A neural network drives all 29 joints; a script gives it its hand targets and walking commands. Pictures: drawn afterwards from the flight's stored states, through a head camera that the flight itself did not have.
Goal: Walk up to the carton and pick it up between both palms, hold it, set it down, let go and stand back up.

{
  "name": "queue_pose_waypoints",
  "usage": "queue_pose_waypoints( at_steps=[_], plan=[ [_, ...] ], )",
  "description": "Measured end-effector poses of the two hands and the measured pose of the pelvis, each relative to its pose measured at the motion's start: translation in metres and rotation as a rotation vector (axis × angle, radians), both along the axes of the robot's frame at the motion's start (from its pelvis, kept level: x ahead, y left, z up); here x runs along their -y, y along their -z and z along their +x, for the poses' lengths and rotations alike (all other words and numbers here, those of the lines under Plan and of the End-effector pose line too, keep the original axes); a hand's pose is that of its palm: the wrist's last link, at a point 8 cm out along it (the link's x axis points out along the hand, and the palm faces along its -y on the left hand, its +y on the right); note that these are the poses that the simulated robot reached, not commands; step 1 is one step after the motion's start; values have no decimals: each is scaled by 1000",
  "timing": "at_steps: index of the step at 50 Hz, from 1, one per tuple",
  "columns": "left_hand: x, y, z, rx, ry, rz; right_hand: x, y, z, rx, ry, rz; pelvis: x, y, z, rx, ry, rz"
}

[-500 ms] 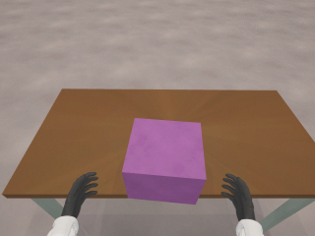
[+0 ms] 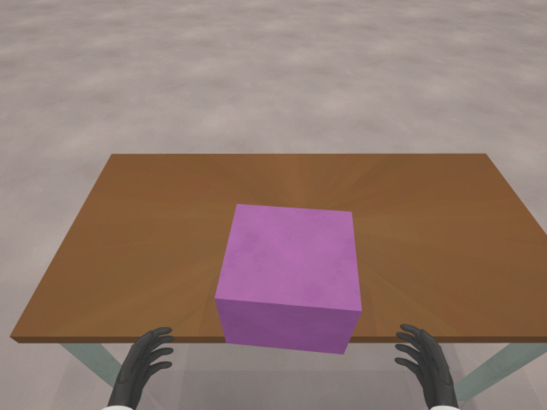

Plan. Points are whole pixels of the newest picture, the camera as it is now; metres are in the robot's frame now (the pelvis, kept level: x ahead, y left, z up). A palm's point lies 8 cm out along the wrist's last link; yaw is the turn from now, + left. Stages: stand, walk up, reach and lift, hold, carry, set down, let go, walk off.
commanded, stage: set down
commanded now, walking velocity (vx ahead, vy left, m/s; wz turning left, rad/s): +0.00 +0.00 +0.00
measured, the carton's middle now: (288, 277) +0.37 +0.00 -0.07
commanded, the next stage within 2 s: let go in 0.96 s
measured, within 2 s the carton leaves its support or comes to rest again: neither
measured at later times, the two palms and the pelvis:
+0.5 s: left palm (140, 395) +0.16 +0.23 -0.06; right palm (443, 392) +0.17 -0.22 -0.06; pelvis +0.01 -0.01 +0.01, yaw -1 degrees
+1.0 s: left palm (148, 398) +0.16 +0.22 -0.07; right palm (450, 401) +0.16 -0.23 -0.07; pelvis +0.01 -0.01 +0.01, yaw -1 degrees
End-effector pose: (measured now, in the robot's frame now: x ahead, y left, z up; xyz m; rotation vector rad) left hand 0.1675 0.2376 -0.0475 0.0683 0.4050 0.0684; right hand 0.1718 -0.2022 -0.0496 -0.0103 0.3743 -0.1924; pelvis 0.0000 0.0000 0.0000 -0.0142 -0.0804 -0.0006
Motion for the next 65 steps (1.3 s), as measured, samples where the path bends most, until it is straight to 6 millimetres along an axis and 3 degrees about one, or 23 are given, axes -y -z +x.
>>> queue_pose_waypoints(
  at_steps=[13,25,52,65],
  plan=[
    [10,7,5,-97,-15,12,7,4,2,-82,-46,-23,8,-4,6,5,11,8],
    [12,13,-3,-215,-25,29,13,9,1,-164,-70,-50,11,-7,14,11,9,9],
    [22,26,-4,-433,-36,87,29,25,-8,-342,-126,-108,12,-8,12,-6,11,9],
    [31,22,14,-409,-5,101,44,22,-8,-331,-115,-128,15,-7,12,-6,16,10]
  ],
)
